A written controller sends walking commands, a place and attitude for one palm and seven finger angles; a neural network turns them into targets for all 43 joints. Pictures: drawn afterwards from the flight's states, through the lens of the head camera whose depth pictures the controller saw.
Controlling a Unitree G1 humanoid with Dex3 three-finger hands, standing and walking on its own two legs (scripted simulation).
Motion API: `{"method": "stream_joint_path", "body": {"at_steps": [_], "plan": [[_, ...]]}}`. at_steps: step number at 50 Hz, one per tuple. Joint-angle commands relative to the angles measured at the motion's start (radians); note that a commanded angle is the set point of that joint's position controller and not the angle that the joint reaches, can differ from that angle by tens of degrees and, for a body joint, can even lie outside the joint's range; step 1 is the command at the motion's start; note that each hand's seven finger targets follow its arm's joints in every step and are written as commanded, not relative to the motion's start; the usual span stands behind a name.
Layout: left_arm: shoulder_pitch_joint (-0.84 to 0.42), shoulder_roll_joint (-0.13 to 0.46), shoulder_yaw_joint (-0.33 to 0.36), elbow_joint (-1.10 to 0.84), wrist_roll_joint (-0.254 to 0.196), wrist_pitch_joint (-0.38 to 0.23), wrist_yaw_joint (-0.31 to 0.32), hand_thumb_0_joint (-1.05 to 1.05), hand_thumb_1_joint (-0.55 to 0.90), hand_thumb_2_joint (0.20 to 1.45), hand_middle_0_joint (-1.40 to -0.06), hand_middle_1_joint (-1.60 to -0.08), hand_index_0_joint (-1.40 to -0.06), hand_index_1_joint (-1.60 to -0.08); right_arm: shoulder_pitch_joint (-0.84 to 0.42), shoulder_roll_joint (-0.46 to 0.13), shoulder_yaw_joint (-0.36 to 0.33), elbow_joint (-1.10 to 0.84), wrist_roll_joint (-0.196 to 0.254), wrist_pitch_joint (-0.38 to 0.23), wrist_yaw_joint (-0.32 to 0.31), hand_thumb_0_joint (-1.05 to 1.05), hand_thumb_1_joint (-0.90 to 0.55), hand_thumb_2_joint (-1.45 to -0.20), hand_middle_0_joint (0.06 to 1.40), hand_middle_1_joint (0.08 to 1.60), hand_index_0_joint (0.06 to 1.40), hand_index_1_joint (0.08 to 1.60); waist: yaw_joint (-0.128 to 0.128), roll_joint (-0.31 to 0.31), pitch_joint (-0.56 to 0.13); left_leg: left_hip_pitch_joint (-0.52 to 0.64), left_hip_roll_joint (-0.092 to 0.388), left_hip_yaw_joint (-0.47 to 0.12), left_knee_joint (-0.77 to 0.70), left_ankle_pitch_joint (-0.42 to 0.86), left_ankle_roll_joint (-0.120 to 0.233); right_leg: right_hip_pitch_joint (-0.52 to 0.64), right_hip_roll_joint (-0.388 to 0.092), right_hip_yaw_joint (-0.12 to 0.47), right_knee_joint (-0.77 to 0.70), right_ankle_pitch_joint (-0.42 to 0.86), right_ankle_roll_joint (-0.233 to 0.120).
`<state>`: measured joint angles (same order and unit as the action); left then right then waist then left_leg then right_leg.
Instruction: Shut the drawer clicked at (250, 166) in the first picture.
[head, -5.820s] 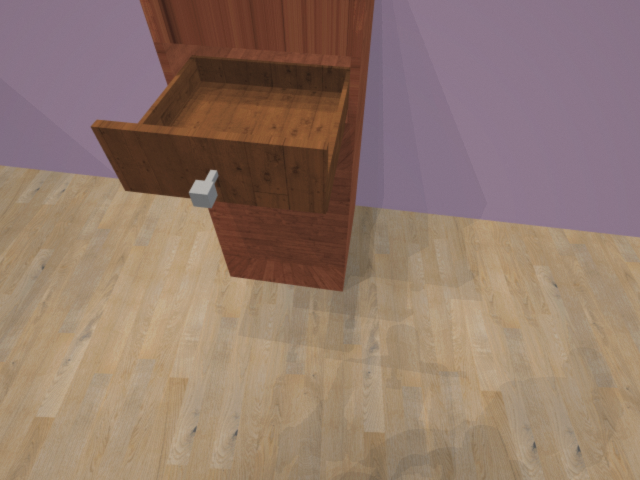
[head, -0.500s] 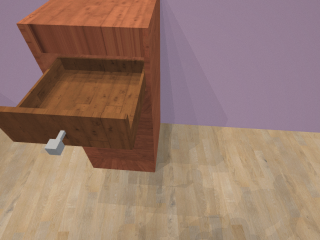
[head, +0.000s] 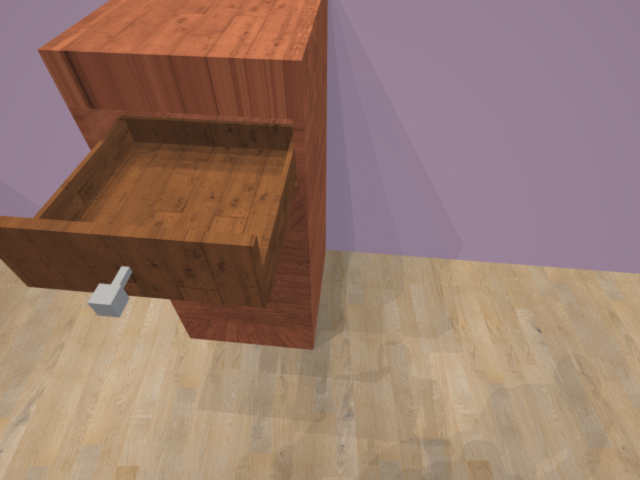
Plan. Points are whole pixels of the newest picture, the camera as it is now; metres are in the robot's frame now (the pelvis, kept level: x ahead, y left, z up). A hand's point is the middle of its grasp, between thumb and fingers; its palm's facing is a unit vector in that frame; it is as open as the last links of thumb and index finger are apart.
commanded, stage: shuffle to correct the standing spot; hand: left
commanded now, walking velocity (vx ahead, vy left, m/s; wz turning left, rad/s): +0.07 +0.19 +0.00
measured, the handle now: (115, 289) +0.34 +0.31 +0.04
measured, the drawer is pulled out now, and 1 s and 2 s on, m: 0.30 0.30 0.30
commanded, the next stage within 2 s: come to a stop and stand still in 0.54 s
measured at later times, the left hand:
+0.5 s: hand out of the picture +0.05 +0.23 -0.17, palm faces +0.07 -0.96 -0.25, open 7.3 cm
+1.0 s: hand out of the picture +0.08 +0.29 -0.17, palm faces +0.02 -0.97 -0.23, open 7.3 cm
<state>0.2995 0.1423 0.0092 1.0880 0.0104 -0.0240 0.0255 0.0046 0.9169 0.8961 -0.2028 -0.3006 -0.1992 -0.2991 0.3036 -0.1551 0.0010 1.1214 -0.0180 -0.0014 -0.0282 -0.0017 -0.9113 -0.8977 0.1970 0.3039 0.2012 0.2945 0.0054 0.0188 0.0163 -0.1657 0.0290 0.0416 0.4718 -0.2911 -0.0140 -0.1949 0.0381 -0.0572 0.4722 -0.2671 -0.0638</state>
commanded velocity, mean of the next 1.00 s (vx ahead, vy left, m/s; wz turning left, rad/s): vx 0.03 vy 0.06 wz -0.03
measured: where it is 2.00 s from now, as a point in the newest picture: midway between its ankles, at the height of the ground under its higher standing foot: outside the picture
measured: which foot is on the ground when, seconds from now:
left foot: down 0.00-0.40, up 0.42-0.68, down 0.70-1.00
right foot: down 0.00-0.70, up 0.72-0.90, down 0.92-1.00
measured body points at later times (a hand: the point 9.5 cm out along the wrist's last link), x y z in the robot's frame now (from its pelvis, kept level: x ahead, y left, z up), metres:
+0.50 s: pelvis +0.02 +0.05 -0.01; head +0.04 +0.03 +0.44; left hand +0.05 +0.29 -0.15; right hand +0.02 -0.16 -0.18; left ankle -0.01 +0.15 -0.70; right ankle +0.01 -0.05 -0.74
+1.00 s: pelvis +0.05 +0.10 -0.01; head +0.06 +0.08 +0.44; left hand +0.08 +0.34 -0.15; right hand +0.07 -0.12 -0.17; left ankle +0.07 +0.25 -0.74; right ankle +0.04 +0.02 -0.74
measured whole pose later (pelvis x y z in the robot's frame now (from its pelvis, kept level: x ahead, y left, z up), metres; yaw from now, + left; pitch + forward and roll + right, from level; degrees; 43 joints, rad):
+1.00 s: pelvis +0.05 +0.10 -0.01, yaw -1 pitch -1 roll +1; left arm 0.27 0.16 0.02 1.03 0.02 -0.01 0.01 0.00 0.92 0.90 -0.20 -0.30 -0.20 -0.30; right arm 0.24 -0.16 -0.02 1.06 -0.02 0.02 -0.03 0.00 -0.94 -0.90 0.20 0.30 0.20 0.29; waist -0.01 0.02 0.03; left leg -0.27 0.06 0.05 0.53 -0.26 -0.03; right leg -0.25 0.01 -0.07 0.57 -0.31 -0.06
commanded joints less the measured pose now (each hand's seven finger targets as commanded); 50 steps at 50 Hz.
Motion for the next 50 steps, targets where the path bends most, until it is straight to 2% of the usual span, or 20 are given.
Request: {"method": "stream_joint_path", "body": {"at_steps": [1,5,9,11,14,18,19,20,21,26,32,33,34,35,36,37,39,44,48,50], "plan": [[0.076,0.168,0.05,-0.044,0.007,-0.002,0.019,0.0,0.9,0.9,-0.2,-0.3,-0.2,-0.3,0.061,-0.063,-0.017,-0.051,0.0,-0.003,0.003,0.0,-0.9,-0.9,0.2,0.3,0.2,0.3,0.017,-0.132,0.071,-0.16,0.016,0.005,0.069,-0.048,0.01,0.022,-0.328,0.342,-0.192,0.108,-0.101],[0.05,0.17,0.064,-0.067,0.009,0.006,0.021,0.0,0.9,0.9,-0.2,-0.3,-0.2,-0.3,0.094,-0.061,-0.024,-0.06,0.001,-0.008,0.005,0.0,-0.9,-0.9,0.2,0.3,0.2,0.3,0.001,-0.107,0.05,-0.077,0.024,0.01,-0.018,0.004,0.011,-0.039,-0.312,0.283,-0.111,0.178,-0.096],[-0.004,0.09,0.044,-0.1,0.017,0.028,0.011,0.0,0.9,0.9,-0.2,-0.3,-0.2,-0.3,0.153,-0.124,-0.034,-0.061,-0.007,-0.014,0.001,0.0,-0.9,-0.9,0.2,0.3,0.2,0.3,-0.016,0.164,0.082,0.012,0.185,-0.149,-0.175,0.149,0.119,-0.192,-0.086,0.028,0.117,-0.117,0.008],[-0.018,0.07,0.034,-0.109,0.02,0.03,0.009,0.0,0.9,0.9,-0.2,-0.3,-0.2,-0.3,0.142,-0.127,-0.033,-0.083,-0.007,-0.012,-0.003,0.0,-0.9,-0.9,0.2,0.3,0.2,0.3,-0.014,0.161,0.087,0.02,0.228,-0.198,-0.215,0.193,0.19,-0.258,-0.075,-0.005,0.285,-0.243,0.019],[-0.01,0.056,0.032,-0.112,0.018,0.028,0.005,0.0,0.9,0.9,-0.2,-0.3,-0.2,-0.3,0.101,-0.124,-0.029,-0.112,-0.013,-0.013,-0.003,0.0,-0.9,-0.9,0.2,0.3,0.2,0.3,0.006,0.103,0.039,0.038,0.215,-0.137,-0.148,0.447,0.215,-0.232,-0.098,-0.026,0.325,-0.242,0.02],[0.112,0.075,0.043,-0.086,0.016,0.011,0.012,0.0,0.9,0.9,-0.2,-0.3,-0.2,-0.3,0.06,-0.13,-0.033,-0.134,-0.001,-0.015,-0.001,0.0,-0.9,-0.9,0.2,0.3,0.2,0.3,0.064,0.004,-0.032,-0.077,0.134,-0.039,0.02,0.401,0.133,0.059,-0.156,0.017,0.01,0.073,0.012],[0.157,0.149,0.058,-0.074,0.023,0.003,0.022,0.0,0.9,0.9,-0.2,-0.3,-0.2,-0.3,0.051,-0.107,-0.034,-0.153,0.008,-0.014,0.004,0.0,-0.9,-0.9,0.2,0.3,0.2,0.3,0.071,-0.19,-0.05,-0.256,0.037,0.037,0.148,0.176,0.071,0.212,-0.328,0.243,-0.041,0.274,-0.051],[0.2,0.212,0.071,-0.063,0.018,0.0,0.025,0.0,0.9,0.9,-0.2,-0.3,-0.2,-0.3,0.022,-0.085,-0.035,-0.174,0.004,-0.012,0.011,0.0,-0.9,-0.9,0.2,0.3,0.2,0.3,0.079,-0.272,-0.022,-0.385,-0.036,0.076,0.29,-0.207,0.018,0.245,-0.527,0.412,-0.111,0.471,-0.154],[0.215,0.214,0.078,-0.056,0.014,-0.007,0.031,0.0,0.9,0.9,-0.2,-0.3,-0.2,-0.3,-0.041,-0.094,-0.038,-0.178,-0.004,0.001,0.009,0.0,-0.9,-0.9,0.2,0.3,0.2,0.3,0.102,-0.292,0.011,-0.419,0.002,0.006,0.435,-0.291,0.006,0.193,-0.544,0.447,-0.126,0.589,-0.199],[0.037,0.207,0.082,-0.123,0.026,-0.001,0.029,0.0,0.9,0.9,-0.2,-0.3,-0.2,-0.3,-0.042,-0.051,-0.046,-0.182,0.003,0.022,0.042,0.0,-0.9,-0.9,0.2,0.3,0.2,0.3,0.024,-0.214,0.039,-0.325,0.036,-0.018,0.442,-0.122,-0.014,-0.035,-0.413,0.162,-0.142,0.342,-0.114],[-0.022,0.259,0.102,-0.143,0.023,0.029,0.008,0.0,0.9,0.9,-0.2,-0.3,-0.2,-0.3,0.034,-0.076,-0.053,-0.163,0.005,0.009,0.044,0.0,-0.9,-0.9,0.2,0.3,0.2,0.3,-0.012,-0.156,0.022,0.014,-0.04,0.13,0.043,0.072,-0.03,-0.205,-0.301,0.073,-0.023,0.009,-0.014],[-0.016,0.221,0.094,-0.145,0.023,0.039,0.005,0.0,0.9,0.9,-0.2,-0.3,-0.2,-0.3,0.083,-0.108,-0.059,-0.153,0.002,0.0,0.036,0.0,-0.9,-0.9,0.2,0.3,0.2,0.3,-0.033,-0.05,-0.012,0.079,0.003,0.091,-0.02,0.08,-0.021,-0.218,-0.248,0.033,0.099,-0.048,0.01],[0.003,0.136,0.079,-0.167,0.021,0.052,0.002,0.0,0.9,0.9,-0.2,-0.3,-0.2,-0.3,0.133,-0.191,-0.078,-0.156,-0.009,-0.007,0.029,0.0,-0.9,-0.9,0.2,0.3,0.2,0.3,-0.047,0.198,-0.017,0.098,0.212,-0.2,-0.102,0.143,0.056,-0.341,-0.121,-0.066,0.31,-0.292,0.068],[-0.011,0.092,0.061,-0.183,0.016,0.052,0.003,0.0,0.9,0.9,-0.2,-0.3,-0.2,-0.3,0.164,-0.251,-0.082,-0.161,-0.014,-0.004,0.019,0.0,-0.9,-0.9,0.2,0.3,0.2,0.3,-0.062,0.284,-0.017,0.007,0.338,-0.36,-0.215,0.142,0.166,-0.358,-0.076,-0.03,0.477,-0.416,0.069],[-0.015,0.084,0.055,-0.197,0.016,0.042,0.001,0.0,0.9,0.9,-0.2,-0.3,-0.2,-0.3,0.127,-0.233,-0.078,-0.172,-0.022,-0.009,0.013,0.0,-0.9,-0.9,0.2,0.3,0.2,0.3,-0.047,0.161,0.009,-0.072,0.345,-0.399,-0.218,0.07,0.219,-0.349,-0.089,0.01,0.544,-0.371,0.049],[-0.009,0.058,0.048,-0.167,0.019,0.037,0.002,0.0,0.9,0.9,-0.2,-0.3,-0.2,-0.3,0.063,-0.21,-0.069,-0.169,-0.023,-0.018,0.006,0.0,-0.9,-0.9,0.2,0.3,0.2,0.3,-0.025,0.245,-0.021,-0.082,0.312,-0.365,-0.227,0.056,0.208,-0.332,-0.105,0.035,0.579,-0.313,0.045],[0.024,0.074,0.044,-0.131,0.013,0.028,-0.01,0.0,0.9,0.9,-0.2,-0.3,-0.2,-0.3,-0.046,-0.151,-0.046,-0.18,-0.021,-0.029,0.001,0.0,-0.9,-0.9,0.2,0.3,0.2,0.3,0.012,0.205,-0.009,-0.147,0.252,-0.237,-0.201,0.174,0.172,-0.226,-0.112,0.038,0.484,-0.232,0.047],[0.077,0.075,0.026,-0.08,0.003,0.022,-0.013,0.0,0.9,0.9,-0.2,-0.3,-0.2,-0.3,-0.031,-0.152,-0.046,-0.14,-0.01,-0.015,-0.009,0.0,-0.9,-0.9,0.2,0.3,0.2,0.3,0.014,0.078,-0.031,-0.11,0.208,-0.148,-0.088,0.309,0.122,-0.011,-0.063,0.007,0.025,-0.013,0.063],[0.037,0.17,0.035,-0.078,0.006,0.002,-0.004,0.0,0.9,0.9,-0.2,-0.3,-0.2,-0.3,-0.019,-0.061,-0.027,-0.117,0.001,0.004,-0.001,0.0,-0.9,-0.9,0.2,0.3,0.2,0.3,-0.014,-0.285,0.007,-0.12,0.027,0.019,0.071,-0.025,0.0,-0.069,-0.248,0.231,-0.176,0.168,-0.031],[0.0,0.135,0.022,-0.073,0.005,-0.001,0.001,0.0,0.9,0.9,-0.2,-0.3,-0.2,-0.3,0.011,-0.048,-0.019,-0.076,0.0,0.003,-0.001,0.0,-0.9,-0.9,0.2,0.3,0.2,0.3,-0.036,-0.195,0.036,-0.051,0.043,0.004,0.035,0.054,0.0,-0.111,-0.223,0.185,-0.163,0.207,-0.041]]}}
